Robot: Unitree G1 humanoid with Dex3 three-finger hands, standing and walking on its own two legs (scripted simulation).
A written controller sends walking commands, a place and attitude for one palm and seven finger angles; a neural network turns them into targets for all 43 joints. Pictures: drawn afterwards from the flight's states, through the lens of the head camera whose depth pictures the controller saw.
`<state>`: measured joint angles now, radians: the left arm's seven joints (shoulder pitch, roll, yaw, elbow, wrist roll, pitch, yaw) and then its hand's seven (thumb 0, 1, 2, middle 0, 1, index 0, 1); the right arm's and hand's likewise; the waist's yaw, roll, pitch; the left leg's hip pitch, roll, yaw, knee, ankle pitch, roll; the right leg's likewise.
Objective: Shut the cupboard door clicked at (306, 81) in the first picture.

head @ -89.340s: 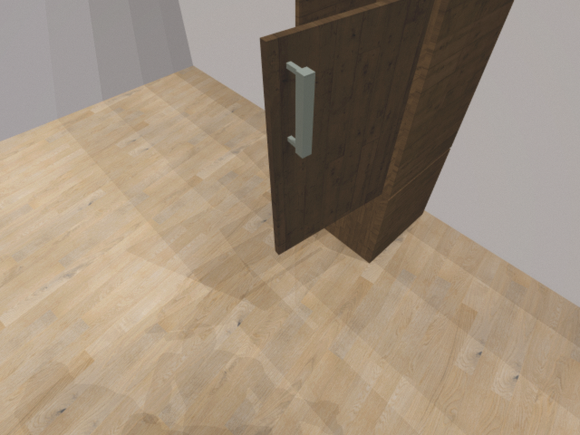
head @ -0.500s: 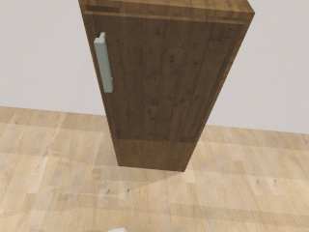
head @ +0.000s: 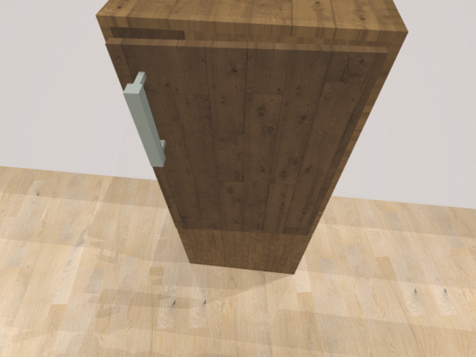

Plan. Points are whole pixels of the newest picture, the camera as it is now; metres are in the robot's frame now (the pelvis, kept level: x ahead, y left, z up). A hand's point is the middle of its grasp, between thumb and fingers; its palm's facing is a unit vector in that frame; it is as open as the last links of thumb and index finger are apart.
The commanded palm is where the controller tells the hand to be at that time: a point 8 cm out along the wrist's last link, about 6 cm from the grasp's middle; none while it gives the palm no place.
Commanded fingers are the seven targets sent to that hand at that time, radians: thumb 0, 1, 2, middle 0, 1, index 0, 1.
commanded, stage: come to a stop and stand still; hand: left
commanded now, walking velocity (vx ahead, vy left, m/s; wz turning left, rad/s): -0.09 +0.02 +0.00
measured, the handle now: (150, 122) +0.47 +0.19 +0.12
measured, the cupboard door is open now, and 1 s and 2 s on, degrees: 3 3 3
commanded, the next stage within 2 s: look again from close up in 0.92 s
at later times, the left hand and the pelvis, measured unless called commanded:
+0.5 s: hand out of the picture -0.02 +0.20 -0.16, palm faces -0.01 -0.97 -0.25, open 7.3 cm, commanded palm none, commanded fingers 0.00 0.90 0.90 -0.20 -0.30 -0.20 -0.30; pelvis -0.04 +0.02 +0.01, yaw -2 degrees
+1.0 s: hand out of the picture -0.06 +0.16 -0.17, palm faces +0.00 -0.99 -0.16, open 7.3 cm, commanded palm none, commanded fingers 0.00 0.90 0.90 -0.20 -0.30 -0.20 -0.30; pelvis -0.05 +0.00 +0.01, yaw -2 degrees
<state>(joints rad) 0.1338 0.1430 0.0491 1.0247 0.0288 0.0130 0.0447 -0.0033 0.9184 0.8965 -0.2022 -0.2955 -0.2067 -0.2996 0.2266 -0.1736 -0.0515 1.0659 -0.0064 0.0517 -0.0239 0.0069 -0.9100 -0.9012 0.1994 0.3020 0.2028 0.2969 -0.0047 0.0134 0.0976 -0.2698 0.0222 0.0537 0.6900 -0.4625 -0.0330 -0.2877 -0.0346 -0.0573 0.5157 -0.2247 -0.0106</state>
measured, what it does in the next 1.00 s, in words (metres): steps on the spot: right foot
